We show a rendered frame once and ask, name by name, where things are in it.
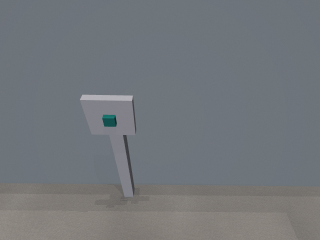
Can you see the button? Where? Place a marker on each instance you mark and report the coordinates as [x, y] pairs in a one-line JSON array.
[[109, 120]]

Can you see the panel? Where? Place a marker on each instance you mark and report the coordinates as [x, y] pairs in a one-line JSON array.
[[122, 106]]

